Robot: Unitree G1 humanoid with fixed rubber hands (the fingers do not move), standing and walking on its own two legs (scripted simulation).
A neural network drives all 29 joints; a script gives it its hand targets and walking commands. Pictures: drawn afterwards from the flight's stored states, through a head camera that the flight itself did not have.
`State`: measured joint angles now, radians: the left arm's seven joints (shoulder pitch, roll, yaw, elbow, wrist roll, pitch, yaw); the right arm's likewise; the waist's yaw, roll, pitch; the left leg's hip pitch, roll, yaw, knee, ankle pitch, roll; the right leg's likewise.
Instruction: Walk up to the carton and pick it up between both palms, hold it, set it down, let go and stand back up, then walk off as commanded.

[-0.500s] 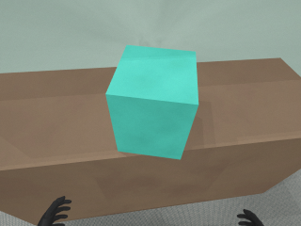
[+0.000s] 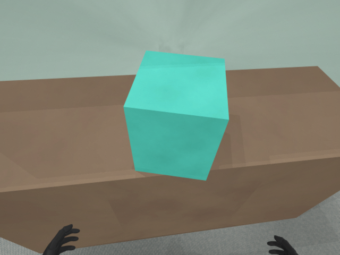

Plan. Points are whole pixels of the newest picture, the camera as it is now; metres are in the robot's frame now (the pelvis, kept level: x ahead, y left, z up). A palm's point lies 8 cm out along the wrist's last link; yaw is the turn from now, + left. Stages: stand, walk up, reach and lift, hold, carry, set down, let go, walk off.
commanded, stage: stand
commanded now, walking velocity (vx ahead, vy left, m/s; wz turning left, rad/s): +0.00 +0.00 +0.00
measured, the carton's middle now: (177, 118) +0.43 -0.01 +0.07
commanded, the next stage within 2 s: walk up in 1.92 s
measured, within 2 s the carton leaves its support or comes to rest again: neither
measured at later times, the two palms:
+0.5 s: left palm out of the picture +0.13 +0.27 -0.09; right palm out of the picture +0.10 -0.29 -0.09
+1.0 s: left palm out of the picture +0.12 +0.28 -0.09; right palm out of the picture +0.10 -0.29 -0.10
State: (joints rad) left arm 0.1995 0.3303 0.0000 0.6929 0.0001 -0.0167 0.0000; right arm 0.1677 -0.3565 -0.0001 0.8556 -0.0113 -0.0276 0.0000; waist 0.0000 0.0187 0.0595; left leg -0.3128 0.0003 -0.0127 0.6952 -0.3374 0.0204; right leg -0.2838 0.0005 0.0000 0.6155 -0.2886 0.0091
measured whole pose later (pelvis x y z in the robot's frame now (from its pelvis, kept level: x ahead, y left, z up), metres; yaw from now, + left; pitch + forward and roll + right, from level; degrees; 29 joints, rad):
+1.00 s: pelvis +0.00 +0.00 +0.00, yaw +0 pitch -2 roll -2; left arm 0.20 0.33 0.00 0.71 0.00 -0.02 0.00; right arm 0.16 -0.35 0.00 0.89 -0.01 -0.03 0.00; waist 0.00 0.03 0.06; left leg -0.31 0.00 -0.01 0.66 -0.31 0.02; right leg -0.28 0.00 0.00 0.58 -0.26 0.01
